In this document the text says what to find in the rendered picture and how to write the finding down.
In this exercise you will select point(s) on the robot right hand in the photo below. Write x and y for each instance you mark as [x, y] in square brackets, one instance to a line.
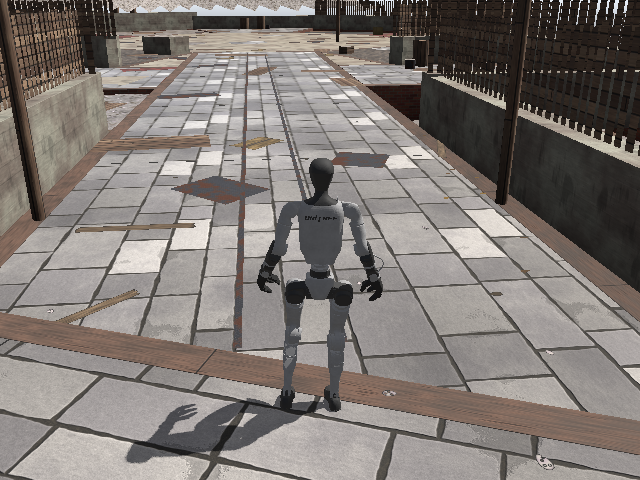
[377, 285]

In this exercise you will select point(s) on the left robot forearm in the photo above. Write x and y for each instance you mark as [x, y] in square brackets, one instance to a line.
[269, 263]

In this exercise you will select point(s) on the robot left hand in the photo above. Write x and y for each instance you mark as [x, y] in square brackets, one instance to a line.
[271, 279]

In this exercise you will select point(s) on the right robot forearm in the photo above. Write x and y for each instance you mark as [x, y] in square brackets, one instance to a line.
[370, 265]

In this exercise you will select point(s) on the robot right upper arm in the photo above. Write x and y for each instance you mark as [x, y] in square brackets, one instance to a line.
[352, 211]

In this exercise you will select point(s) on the robot left upper arm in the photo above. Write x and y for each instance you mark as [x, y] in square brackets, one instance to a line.
[289, 210]

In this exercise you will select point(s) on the left robot thigh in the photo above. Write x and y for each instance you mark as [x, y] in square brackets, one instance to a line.
[295, 292]

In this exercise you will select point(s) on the robot right foot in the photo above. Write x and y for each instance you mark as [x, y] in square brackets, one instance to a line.
[334, 403]

